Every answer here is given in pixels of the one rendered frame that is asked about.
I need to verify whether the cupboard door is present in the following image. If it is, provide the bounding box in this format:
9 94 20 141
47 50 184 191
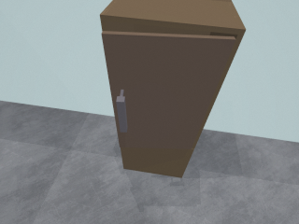
101 31 236 149

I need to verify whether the handle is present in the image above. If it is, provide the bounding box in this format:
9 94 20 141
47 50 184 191
116 90 128 133

